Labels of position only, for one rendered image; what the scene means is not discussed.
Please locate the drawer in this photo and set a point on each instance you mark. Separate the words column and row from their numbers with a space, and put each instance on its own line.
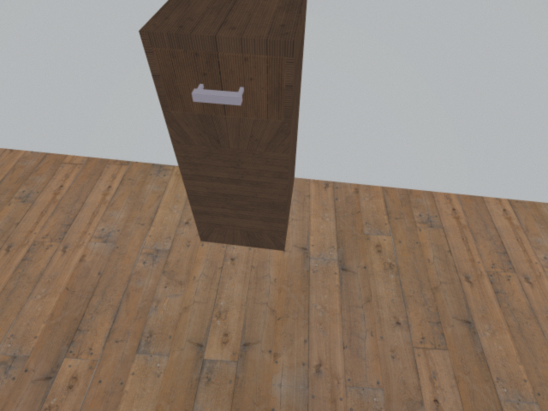
column 263, row 79

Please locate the cabinet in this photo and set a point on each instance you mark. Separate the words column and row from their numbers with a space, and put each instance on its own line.
column 238, row 172

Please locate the handle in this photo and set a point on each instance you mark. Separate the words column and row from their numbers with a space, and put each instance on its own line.
column 217, row 97

